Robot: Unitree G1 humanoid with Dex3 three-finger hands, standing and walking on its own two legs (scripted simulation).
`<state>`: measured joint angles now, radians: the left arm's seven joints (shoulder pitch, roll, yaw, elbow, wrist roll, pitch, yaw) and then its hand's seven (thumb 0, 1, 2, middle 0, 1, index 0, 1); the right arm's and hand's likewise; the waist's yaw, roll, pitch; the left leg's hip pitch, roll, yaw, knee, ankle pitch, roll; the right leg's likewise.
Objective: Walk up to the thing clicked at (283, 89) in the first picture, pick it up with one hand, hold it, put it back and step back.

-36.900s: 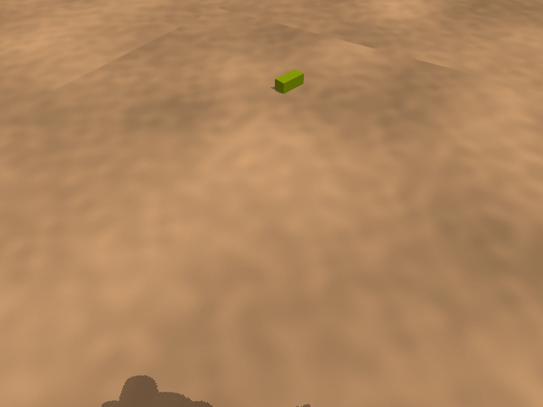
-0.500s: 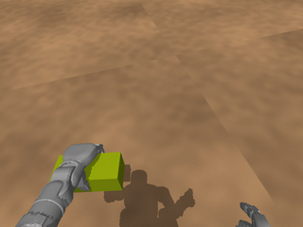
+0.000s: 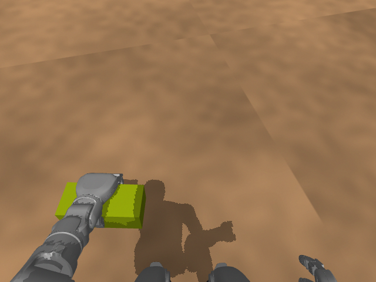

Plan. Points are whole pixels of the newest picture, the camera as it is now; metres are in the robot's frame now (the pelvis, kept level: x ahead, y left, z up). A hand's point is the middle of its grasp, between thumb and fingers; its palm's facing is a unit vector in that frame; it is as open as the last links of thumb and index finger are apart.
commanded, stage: crouch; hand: left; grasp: from above
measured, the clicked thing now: (105, 205) +0.32 +0.22 -0.15
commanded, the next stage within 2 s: lower in 1.48 s
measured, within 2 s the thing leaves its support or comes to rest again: neither
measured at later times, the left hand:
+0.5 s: hand (120, 209) +0.37 +0.23 -0.35, palm faces -0.48 +0.03 -0.88, open 11.4 cm
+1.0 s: hand (126, 209) +0.41 +0.24 -0.48, palm faces -0.46 +0.00 -0.89, open 11.4 cm
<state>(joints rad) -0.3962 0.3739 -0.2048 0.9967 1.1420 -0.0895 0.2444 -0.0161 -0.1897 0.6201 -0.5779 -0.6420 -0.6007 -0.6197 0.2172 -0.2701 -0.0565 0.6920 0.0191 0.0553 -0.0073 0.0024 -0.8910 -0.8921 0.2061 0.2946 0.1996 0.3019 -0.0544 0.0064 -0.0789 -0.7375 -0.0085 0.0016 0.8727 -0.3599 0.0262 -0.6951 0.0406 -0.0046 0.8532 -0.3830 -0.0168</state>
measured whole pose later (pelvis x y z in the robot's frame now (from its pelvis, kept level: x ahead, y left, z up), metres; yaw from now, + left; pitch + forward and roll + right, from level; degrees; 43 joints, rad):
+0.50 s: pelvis -0.05 +0.01 -0.21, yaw -2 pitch +35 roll -4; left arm -0.74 0.51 -0.04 1.26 1.18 -0.13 0.33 -0.02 -0.22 0.68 -0.56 -0.68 -0.58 -0.66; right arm 0.24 -0.24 -0.02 0.75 -0.05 -0.02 0.00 0.00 -0.90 -0.89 0.21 0.29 0.20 0.30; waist -0.17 0.05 -0.20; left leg -1.80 0.00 0.00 1.76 -0.58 0.05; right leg -1.74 0.04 -0.05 1.74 -0.62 -0.01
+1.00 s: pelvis -0.05 +0.00 -0.31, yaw -6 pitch +39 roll -7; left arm -0.88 0.65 0.08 1.38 1.27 -0.21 0.43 -0.02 -0.21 0.65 -0.57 -0.66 -0.60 -0.64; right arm 0.16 -0.25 0.00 0.74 -0.13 -0.07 0.12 0.00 -0.92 -0.90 0.20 0.29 0.20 0.30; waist -0.20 0.01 -0.13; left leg -2.12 0.02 -0.05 2.11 -0.68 0.04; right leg -2.04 0.06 -0.12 2.06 -0.71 -0.03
